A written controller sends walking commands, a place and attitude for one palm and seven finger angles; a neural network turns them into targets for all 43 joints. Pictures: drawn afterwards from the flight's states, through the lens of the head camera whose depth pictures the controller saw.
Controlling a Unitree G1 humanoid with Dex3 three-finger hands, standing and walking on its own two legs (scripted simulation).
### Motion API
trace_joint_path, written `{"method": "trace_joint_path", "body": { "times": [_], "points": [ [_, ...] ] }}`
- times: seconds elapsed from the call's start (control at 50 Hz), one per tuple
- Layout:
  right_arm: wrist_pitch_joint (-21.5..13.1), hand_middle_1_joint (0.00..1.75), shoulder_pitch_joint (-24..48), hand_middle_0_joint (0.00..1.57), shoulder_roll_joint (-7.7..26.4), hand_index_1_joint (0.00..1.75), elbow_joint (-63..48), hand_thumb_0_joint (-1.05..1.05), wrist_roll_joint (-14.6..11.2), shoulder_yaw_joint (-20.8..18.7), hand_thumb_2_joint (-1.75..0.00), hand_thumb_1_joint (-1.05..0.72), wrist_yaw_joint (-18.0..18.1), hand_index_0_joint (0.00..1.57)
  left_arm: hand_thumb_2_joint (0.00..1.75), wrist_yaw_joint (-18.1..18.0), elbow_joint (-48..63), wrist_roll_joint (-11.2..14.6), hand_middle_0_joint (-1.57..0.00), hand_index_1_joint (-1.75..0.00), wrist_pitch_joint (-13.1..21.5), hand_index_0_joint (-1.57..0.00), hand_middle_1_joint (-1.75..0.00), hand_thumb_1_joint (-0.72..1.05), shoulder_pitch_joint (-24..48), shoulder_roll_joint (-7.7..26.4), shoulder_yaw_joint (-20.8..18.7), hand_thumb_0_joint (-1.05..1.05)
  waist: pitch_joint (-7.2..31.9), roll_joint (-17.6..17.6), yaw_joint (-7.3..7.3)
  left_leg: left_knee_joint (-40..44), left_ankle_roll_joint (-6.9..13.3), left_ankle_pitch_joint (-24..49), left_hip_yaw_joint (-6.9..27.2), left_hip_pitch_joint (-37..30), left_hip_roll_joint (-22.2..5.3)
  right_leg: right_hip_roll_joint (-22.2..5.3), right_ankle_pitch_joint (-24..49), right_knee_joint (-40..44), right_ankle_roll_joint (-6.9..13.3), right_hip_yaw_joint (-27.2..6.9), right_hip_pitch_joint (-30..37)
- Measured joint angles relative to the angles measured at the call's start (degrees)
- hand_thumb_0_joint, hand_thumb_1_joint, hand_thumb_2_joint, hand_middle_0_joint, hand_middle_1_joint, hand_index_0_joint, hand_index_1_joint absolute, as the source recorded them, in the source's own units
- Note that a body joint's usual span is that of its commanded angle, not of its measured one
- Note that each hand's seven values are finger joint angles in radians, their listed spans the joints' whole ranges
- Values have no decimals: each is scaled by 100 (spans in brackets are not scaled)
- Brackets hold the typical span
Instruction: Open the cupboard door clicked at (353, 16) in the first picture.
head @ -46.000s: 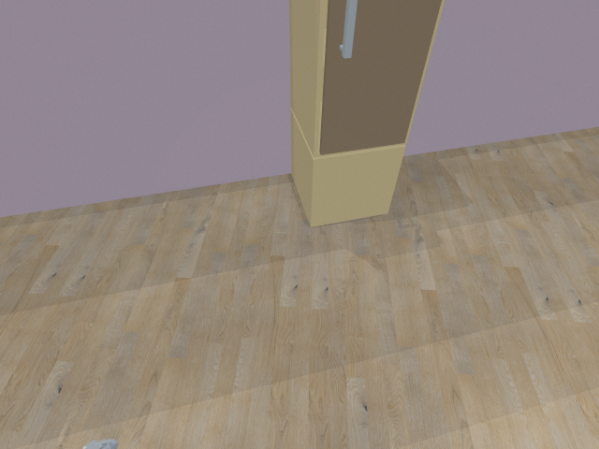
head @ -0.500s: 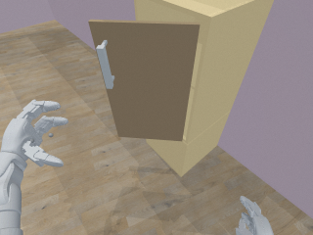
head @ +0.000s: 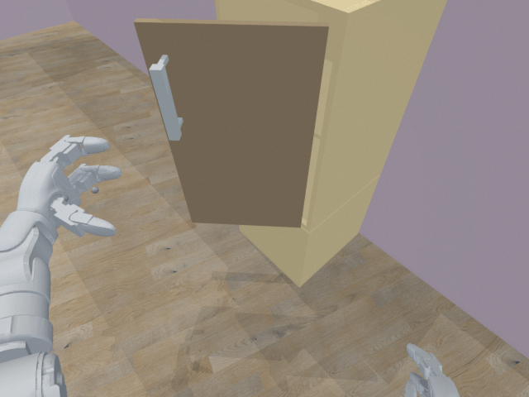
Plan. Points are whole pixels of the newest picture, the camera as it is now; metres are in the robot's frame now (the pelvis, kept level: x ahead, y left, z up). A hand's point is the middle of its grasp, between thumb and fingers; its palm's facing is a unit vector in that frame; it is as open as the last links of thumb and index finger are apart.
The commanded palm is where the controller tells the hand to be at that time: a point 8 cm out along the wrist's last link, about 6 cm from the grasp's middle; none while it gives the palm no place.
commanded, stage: move the hooked fingers beside the handle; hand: left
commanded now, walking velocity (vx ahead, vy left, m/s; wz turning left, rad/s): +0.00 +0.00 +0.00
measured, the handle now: (169, 99) +0.63 +0.23 +0.12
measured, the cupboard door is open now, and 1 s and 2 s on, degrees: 44 44 44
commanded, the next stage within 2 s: none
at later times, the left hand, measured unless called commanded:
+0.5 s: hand (112, 153) +0.45 +0.27 +0.13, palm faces -0.01 -1.00 +0.00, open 14.0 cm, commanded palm +0.43 +0.33 +0.13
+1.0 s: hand (120, 124) +0.52 +0.29 +0.13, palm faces -0.01 -1.00 +0.01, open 14.0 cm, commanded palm +0.51 +0.33 +0.13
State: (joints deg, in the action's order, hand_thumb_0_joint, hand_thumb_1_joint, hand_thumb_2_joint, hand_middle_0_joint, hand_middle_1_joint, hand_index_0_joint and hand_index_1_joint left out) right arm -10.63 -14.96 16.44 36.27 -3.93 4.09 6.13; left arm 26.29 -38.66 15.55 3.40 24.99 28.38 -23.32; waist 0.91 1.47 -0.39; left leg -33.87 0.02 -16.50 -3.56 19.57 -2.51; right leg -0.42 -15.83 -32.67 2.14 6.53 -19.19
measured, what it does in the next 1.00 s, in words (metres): stands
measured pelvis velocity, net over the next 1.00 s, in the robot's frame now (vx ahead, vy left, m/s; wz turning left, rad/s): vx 0.02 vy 0.03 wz -0.03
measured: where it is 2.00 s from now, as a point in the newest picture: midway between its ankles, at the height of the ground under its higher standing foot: outside the picture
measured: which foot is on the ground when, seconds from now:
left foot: down 0.00-1.00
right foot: down 0.00-1.00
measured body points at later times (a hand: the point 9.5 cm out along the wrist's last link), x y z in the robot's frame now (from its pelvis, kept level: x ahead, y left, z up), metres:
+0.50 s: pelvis +0.01 +0.02 -0.01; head +0.06 +0.03 +0.44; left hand +0.44 +0.33 +0.13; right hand +0.07 -0.26 -0.11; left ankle +0.01 +0.12 -0.73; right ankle +0.01 -0.09 -0.73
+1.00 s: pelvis +0.02 +0.03 -0.01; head +0.12 +0.05 +0.42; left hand +0.51 +0.34 +0.14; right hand +0.00 -0.25 -0.11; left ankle +0.01 +0.12 -0.73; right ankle +0.01 -0.09 -0.73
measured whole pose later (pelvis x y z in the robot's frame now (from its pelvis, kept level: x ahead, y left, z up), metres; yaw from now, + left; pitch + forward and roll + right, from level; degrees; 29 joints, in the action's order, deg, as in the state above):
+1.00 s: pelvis +0.02 +0.03 -0.01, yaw -2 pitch +15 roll -2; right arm 0.8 -24.6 17.7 37.2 -1.1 3.0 3.5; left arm 27.3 -73.4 6.3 12.9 57.6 44.0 -27.1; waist 3.1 -0.2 -9.1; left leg -41.6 2.1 -20.3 -4.7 36.5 -3.0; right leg -0.3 -16.8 -36.8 0.2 5.0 -35.0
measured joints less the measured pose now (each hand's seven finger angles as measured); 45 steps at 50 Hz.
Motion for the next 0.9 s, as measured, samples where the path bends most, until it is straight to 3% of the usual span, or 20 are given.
{"method": "trace_joint_path", "body": {
  "times": [0.32, 0.58, 0.9],
  "points": [
    [354, 30, -574, 20, 132, 30, 104, 1, 80, -149, -90, -90, -116, 20, 30, 40, -1265, -248, -30, -120, 518, -29, -120, -50, 992, 376, -192, -2, 74, -84, -258, -222, 93, -128, -113, 484, 0, -13, -27, -144, -82, -123, -494],
    [593, 30, -639, 20, 78, 30, 107, 1, 165, -96, -90, -90, -188, 21, 30, 30, -2433, -512, -30, -120, 825, -30, -120, -50, 2056, 705, -189, -2, 164, -143, -474, -431, 161, -220, -133, 951, 16, -39, -56, -273, -150, -152, -929],
    [1038, 30, -890, 20, 115, 30, 93, 1, 248, -99, -90, -90, -257, 21, 30, 94, -3285, -827, -30, -120, 916, -30, -120, -50, 2951, 1339, -354, -2, 221, -159, -765, -694, 203, -355, -134, 1499, -32, -4, -95, -389, -194, -167, -1421]
  ]
}}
